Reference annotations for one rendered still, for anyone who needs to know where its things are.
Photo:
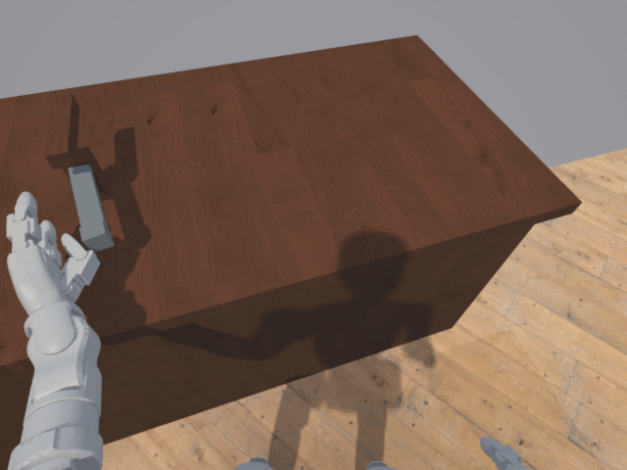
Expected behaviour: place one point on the left robot forearm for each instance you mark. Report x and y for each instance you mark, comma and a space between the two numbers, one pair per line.
61, 422

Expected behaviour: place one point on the counter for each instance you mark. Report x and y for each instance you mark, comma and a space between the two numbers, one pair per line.
272, 219

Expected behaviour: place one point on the left robot hand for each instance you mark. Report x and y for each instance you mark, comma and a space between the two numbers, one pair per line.
35, 260

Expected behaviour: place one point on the tap lever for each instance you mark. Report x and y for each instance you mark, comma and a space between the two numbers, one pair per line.
94, 231

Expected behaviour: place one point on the right robot hand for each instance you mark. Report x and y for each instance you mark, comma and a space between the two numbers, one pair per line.
505, 457

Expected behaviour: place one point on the left robot shin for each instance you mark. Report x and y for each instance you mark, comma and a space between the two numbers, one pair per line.
258, 459

